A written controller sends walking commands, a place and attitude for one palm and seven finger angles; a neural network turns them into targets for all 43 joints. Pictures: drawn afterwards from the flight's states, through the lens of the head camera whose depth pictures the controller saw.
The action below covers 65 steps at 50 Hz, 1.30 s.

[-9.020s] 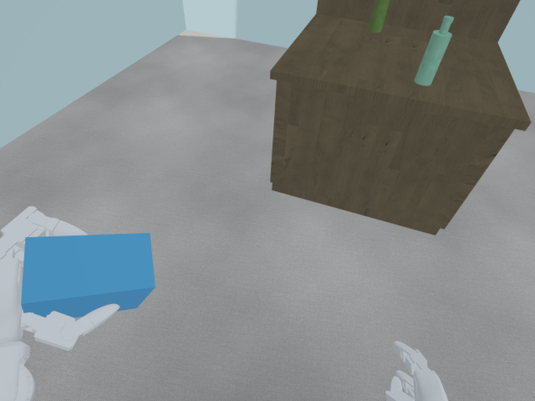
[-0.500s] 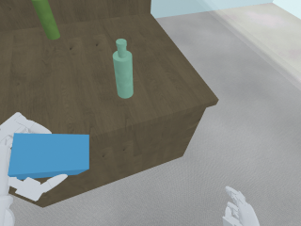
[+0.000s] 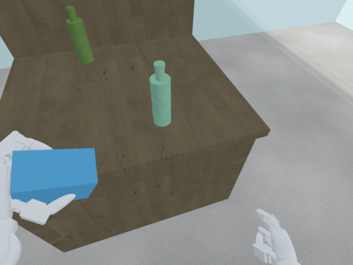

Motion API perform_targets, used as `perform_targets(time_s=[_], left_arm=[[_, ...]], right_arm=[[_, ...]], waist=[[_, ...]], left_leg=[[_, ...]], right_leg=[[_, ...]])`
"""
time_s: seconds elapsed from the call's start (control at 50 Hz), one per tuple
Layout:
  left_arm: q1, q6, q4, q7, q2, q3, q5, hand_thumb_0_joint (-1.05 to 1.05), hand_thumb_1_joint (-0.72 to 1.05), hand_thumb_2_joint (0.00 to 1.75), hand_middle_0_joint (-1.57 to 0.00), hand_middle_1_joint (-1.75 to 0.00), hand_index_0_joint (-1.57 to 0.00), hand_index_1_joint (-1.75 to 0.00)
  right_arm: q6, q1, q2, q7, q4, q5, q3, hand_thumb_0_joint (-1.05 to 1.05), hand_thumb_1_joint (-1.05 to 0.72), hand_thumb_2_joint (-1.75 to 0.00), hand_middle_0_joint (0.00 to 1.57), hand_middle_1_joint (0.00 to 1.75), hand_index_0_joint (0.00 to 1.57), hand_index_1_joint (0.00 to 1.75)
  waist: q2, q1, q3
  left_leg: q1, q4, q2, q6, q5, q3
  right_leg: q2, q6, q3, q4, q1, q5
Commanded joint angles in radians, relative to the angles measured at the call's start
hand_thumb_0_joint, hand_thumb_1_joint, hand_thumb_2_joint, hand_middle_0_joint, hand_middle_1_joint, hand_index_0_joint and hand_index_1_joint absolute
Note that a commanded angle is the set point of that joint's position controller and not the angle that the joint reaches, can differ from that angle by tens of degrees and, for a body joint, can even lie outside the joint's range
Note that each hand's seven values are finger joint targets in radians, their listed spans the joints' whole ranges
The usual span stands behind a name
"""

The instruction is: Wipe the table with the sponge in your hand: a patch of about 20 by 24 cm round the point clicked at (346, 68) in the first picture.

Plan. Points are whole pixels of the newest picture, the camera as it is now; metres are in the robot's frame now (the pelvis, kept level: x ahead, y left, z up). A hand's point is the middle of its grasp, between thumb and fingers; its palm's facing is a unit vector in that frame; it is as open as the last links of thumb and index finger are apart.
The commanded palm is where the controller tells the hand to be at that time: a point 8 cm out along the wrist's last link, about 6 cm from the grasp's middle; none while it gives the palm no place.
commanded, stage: shuffle to correct the standing spot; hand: left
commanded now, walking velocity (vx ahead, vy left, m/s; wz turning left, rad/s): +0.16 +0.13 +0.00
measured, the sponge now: (67, 176) +0.23 +0.23 +0.13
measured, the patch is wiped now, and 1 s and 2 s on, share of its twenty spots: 0.00 0.00 0.00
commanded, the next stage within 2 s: come to a stop and stand still in 0.76 s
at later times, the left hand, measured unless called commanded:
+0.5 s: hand (50, 151) +0.26 +0.26 +0.17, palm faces +0.38 -0.82 -0.43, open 10.6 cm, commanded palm +0.20 +0.30 +0.18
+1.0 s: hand (25, 128) +0.30 +0.33 +0.17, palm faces +0.35 -0.82 -0.46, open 10.6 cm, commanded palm +0.25 +0.37 +0.18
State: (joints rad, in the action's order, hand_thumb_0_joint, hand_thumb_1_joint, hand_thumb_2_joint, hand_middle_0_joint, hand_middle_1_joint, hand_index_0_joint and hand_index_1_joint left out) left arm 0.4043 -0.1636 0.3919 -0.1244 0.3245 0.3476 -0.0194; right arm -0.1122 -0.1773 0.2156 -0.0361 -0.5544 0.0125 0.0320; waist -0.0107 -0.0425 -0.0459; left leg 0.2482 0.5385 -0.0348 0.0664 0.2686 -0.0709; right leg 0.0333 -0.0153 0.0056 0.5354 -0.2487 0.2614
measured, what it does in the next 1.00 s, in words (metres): steps to the left: left foot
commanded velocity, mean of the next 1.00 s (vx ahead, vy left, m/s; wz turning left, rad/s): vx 0.11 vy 0.09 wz -0.03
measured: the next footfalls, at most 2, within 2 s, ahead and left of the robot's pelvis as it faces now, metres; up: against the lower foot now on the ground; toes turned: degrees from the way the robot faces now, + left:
left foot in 0.62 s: +0.14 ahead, +0.19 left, +0.00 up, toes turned +1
right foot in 1.10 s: +0.16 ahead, +0.01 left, +0.00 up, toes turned -5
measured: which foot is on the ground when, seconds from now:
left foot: down 0.00-0.42, up 0.44-0.60, down 0.62-1.00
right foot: down 0.00-0.88, up 0.90-1.00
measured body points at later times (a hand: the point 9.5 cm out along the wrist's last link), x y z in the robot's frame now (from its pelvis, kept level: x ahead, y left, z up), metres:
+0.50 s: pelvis +0.05 +0.02 -0.01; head +0.07 +0.01 +0.44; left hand +0.23 +0.30 +0.19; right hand +0.21 -0.22 -0.10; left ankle +0.02 +0.10 -0.69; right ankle +0.04 -0.11 -0.73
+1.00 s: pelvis +0.08 +0.09 -0.01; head +0.11 +0.10 +0.44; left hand +0.28 +0.37 +0.19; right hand +0.25 -0.13 -0.09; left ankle +0.10 +0.19 -0.73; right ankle +0.06 -0.03 -0.69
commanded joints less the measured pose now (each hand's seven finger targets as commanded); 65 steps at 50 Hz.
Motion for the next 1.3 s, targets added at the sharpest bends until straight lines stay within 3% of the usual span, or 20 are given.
perform_targets(time_s=[0.0, 0.14, 0.26, 0.34, 0.36, 0.4, 0.44, 0.56, 0.62, 0.68, 0.74, 0.8, 0.84, 0.86, 0.9, 1.08, 1.2, 1.22, 1.24, 1.28], left_arm=[[-0.157, -0.082, 0.301, -0.028, 0.191, 0.086, -0.009, 0.00, 0.10, 1.30, -1.20, -1.60, -1.20, -1.60], [-0.024, -0.098, 0.297, -0.036, 0.225, 0.147, -0.028, 0.00, 0.10, 1.30, -1.20, -1.60, -1.20, -1.60], [0.003, -0.107, 0.313, -0.023, 0.258, 0.187, -0.036, 0.00, 0.10, 1.30, -1.20, -1.60, -1.20, -1.60], [-0.026, -0.101, 0.310, -0.022, 0.219, 0.141, -0.023, 0.00, 0.10, 1.30, -1.20, -1.60, -1.20, -1.60], [-0.008, -0.098, 0.301, -0.026, 0.222, 0.144, -0.025, 0.00, 0.10, 1.30, -1.20, -1.60, -1.20, -1.60], [0.017, -0.101, 0.299, -0.024, 0.233, 0.139, -0.039, 0.00, 0.10, 1.30, -1.20, -1.60, -1.20, -1.60], [0.043, -0.112, 0.330, -0.029, 0.223, 0.154, -0.040, 0.00, 0.10, 1.30, -1.20, -1.60, -1.20, -1.60], [-0.031, -0.109, 0.334, -0.031, 0.215, 0.148, -0.032, 0.00, 0.10, 1.30, -1.20, -1.60, -1.20, -1.60], [-0.092, -0.102, 0.359, -0.025, 0.226, 0.151, -0.019, 0.00, 0.10, 1.30, -1.20, -1.60, -1.20, -1.60], [-0.072, -0.079, 0.291, -0.025, 0.240, 0.176, -0.011, 0.00, 0.10, 1.30, -1.20, -1.60, -1.20, -1.60], [-0.060, -0.077, 0.342, -0.023, 0.253, 0.159, -0.029, 0.00, 0.10, 1.30, -1.20, -1.60, -1.20, -1.60], [-0.010, -0.100, 0.383, -0.033, 0.229, 0.169, -0.021, 0.00, 0.10, 1.30, -1.20, -1.60, -1.20, -1.60], [0.051, -0.108, 0.392, -0.027, 0.213, 0.177, -0.034, 0.00, 0.10, 1.30, -1.20, -1.60, -1.20, -1.60], [0.074, -0.112, 0.420, -0.023, 0.219, 0.166, -0.027, 0.00, 0.10, 1.30, -1.20, -1.60, -1.20, -1.60], [0.033, -0.091, 0.392, -0.009, 0.219, 0.150, -0.014, 0.00, 0.10, 1.30, -1.20, -1.60, -1.20, -1.60], [0.045, -0.051, 0.378, -0.012, 0.229, 0.139, -0.026, 0.00, 0.10, 1.30, -1.20, -1.60, -1.20, -1.60], [0.062, -0.019, 0.321, -0.011, 0.197, 0.134, -0.056, 0.00, 0.10, 1.30, -1.20, -1.60, -1.20, -1.60], [-0.941, -0.113, 0.492, 0.000, 0.969, 0.677, 0.087, 0.00, 0.10, 1.30, -1.20, -1.60, -1.20, -1.60], [-0.416, -0.094, -0.090, 0.043, 0.388, 0.312, -0.010, 0.00, 0.10, 1.30, -1.20, -1.60, -1.20, -1.60], [-0.259, -0.091, -0.064, 0.036, 0.250, 0.177, -0.034, 0.00, 0.10, 1.30, -1.20, -1.60, -1.20, -1.60]], right_arm=[[-0.061, 0.107, 0.125, -0.008, 0.156, -0.005, -0.051, 0.00, -0.90, -0.90, 0.20, 0.30, 0.20, 0.30], [-0.053, 0.081, 0.131, 0.007, 0.134, -0.016, -0.070, 0.00, -0.90, -0.90, 0.20, 0.30, 0.20, 0.30], [-0.039, 0.077, 0.140, 0.001, 0.135, -0.023, -0.073, 0.00, -0.90, -0.90, 0.20, 0.30, 0.20, 0.30], [-0.054, 0.070, 0.145, 0.014, 0.139, -0.016, -0.074, 0.00, -0.90, -0.90, 0.20, 0.30, 0.20, 0.30], [-0.051, 0.088, 0.145, 0.017, 0.139, -0.021, -0.071, 0.00, -0.90, -0.90, 0.20, 0.30, 0.20, 0.30], [-0.060, 0.084, 0.154, 0.020, 0.152, -0.028, -0.098, 0.00, -0.90, -0.90, 0.20, 0.30, 0.20, 0.30], [-0.048, 0.047, 0.168, 0.030, 0.120, -0.027, -0.103, 0.00, -0.90, -0.90, 0.20, 0.30, 0.20, 0.30], [-0.029, 0.091, 0.114, 0.007, 0.077, -0.021, -0.078, 0.00, -0.90, -0.90, 0.20, 0.30, 0.20, 0.30], [-0.052, 0.078, 0.145, -0.003, 0.131, -0.031, -0.101, 0.00, -0.90, -0.90, 0.20, 0.30, 0.20, 0.30], [-0.068, 0.096, 0.116, 0.006, 0.105, -0.044, -0.075, 0.00, -0.90, -0.90, 0.20, 0.30, 0.20, 0.30], [-0.064, 0.111, 0.100, 0.018, 0.117, -0.039, -0.083, 0.00, -0.90, -0.90, 0.20, 0.30, 0.20, 0.30], [-0.055, 0.109, 0.108, 0.030, 0.089, -0.032, -0.067, 0.00, -0.90, -0.90, 0.20, 0.30, 0.20, 0.30], [-0.049, 0.097, 0.104, 0.022, 0.078, -0.032, -0.070, 0.00, -0.90, -0.90, 0.20, 0.30, 0.20, 0.30], [-0.058, 0.102, 0.117, 0.022, 0.095, -0.026, -0.087, 0.00, -0.90, -0.90, 0.20, 0.30, 0.20, 0.30], [-0.042, 0.057, 0.145, 0.033, 0.116, -0.025, -0.115, 0.00, -0.90, -0.90, 0.20, 0.30, 0.20, 0.30], [-0.064, 0.103, 0.096, 0.010, 0.122, -0.016, -0.041, 0.00, -0.90, -0.90, 0.20, 0.30, 0.20, 0.30], [-0.043, 0.091, 0.110, -0.011, 0.109, -0.016, -0.051, 0.00, -0.90, -0.90, 0.20, 0.30, 0.20, 0.30], [-0.094, -0.096, 0.133, -0.024, 0.067, 0.006, -0.087, 0.00, -0.90, -0.90, 0.20, 0.30, 0.20, 0.30], [-0.087, -0.001, 0.040, -0.026, 0.064, -0.013, -0.043, 0.00, -0.90, -0.90, 0.20, 0.30, 0.20, 0.30], [-0.079, -0.018, 0.101, -0.011, 0.097, -0.032, -0.070, 0.00, -0.90, -0.90, 0.20, 0.30, 0.20, 0.30]], waist=[[-0.054, 0.028, 0.115], [0.040, 0.038, 0.140], [-0.196, 0.046, 0.116], [-0.124, 0.039, 0.136], [-0.061, 0.021, 0.186], [0.246, 0.018, 0.209], [0.118, 0.028, 0.111], [-0.037, 0.064, 0.128], [-0.236, 0.042, 0.085], [-0.119, 0.021, 0.108], [0.374, 0.032, 0.054], [0.135, 0.046, 0.092], [-0.143, 0.074, 0.166], [-0.330, 0.065, 0.195], [-0.112, 0.038, 0.178], [-0.111, 0.042, 0.188], [0.017, 0.045, 0.128], [0.215, 0.027, 0.030], [0.152, 0.016, 0.244], [-0.010, 0.005, 0.184]], left_leg=[[0.022, -0.148, 0.095, -0.010, 0.089, 0.131], [0.078, 0.082, 0.048, -0.027, -0.047, 0.072], [-0.176, -0.152, 0.180, -0.009, -0.395, 0.283], [-0.118, -0.033, 0.161, -0.015, -0.511, 0.165], [0.023, 0.098, 0.126, -0.021, -0.476, 0.116], [0.366, 0.536, 0.004, -0.049, 0.051, 0.045], [0.446, 0.618, 0.112, -0.053, 0.239, 0.204], [-0.155, 0.000, 0.049, -0.048, -0.100, 0.022], [-0.034, -0.205, 0.258, 0.098, -0.051, 0.355], [0.082, -0.017, 0.150, 0.039, -0.103, 0.144], [0.290, 0.430, 0.013, -0.061, 0.128, 0.020], [0.231, 0.211, 0.116, -0.025, 0.188, 0.135], [-0.135, -0.114, 0.072, -0.002, -0.305, 0.121], [-0.371, -0.120, 0.219, 0.041, -0.685, 0.330], [-0.204, -0.177, 0.303, 0.087, -0.567, 0.367], [0.051, -0.120, 0.178, -0.053, -0.250, 0.163], [-0.023, -0.099, 0.104, -0.061, -0.046, 0.140], [0.065, -0.048, 0.088, -0.047, -0.111, 0.045], [-0.018, -0.070, 0.044, -0.031, -0.121, 0.083], [-0.037, -0.073, 0.069, -0.045, -0.062, 0.067]], right_leg=[[0.026, 0.063, -0.028, -0.035, 0.064, -0.056], [0.154, 0.132, -0.186, -0.048, 0.097, -0.108], [-0.029, 0.009, 0.083, 0.236, -0.180, 0.101], [-0.016, 0.042, 0.115, -0.008, -0.001, 0.042], [0.018, 0.076, 0.064, -0.055, 0.202, -0.168], [0.352, 0.262, -0.450, -0.141, 0.381, -0.368], [0.415, 0.271, -0.420, -0.162, 0.281, -0.396], [0.103, 0.066, 0.018, 0.092, -0.096, -0.159], [-0.039, -0.001, 0.057, 0.394, -0.184, 0.274], [-0.006, 0.004, 0.079, 0.012, 0.064, 0.044], [0.320, 0.169, -0.391, -0.219, 0.167, -0.283], [0.304, 0.155, -0.211, -0.034, 0.193, -0.526], [0.073, 0.020, 0.056, 0.286, 0.030, -0.378], [-0.006, -0.021, 0.080, 0.462, -0.268, 0.076], [-0.021, 0.005, -0.001, 0.613, -0.281, 0.276], [0.014, 0.038, -0.001, -0.171, 0.255, -0.208], [0.101, 0.084, -0.144, -0.255, 0.068, -0.092], [0.043, -0.067, -0.091, -0.294, 0.004, -0.164], [0.112, 0.039, -0.111, -0.216, 0.082, -0.123], [0.095, 0.053, -0.161, -0.211, 0.088, -0.122]])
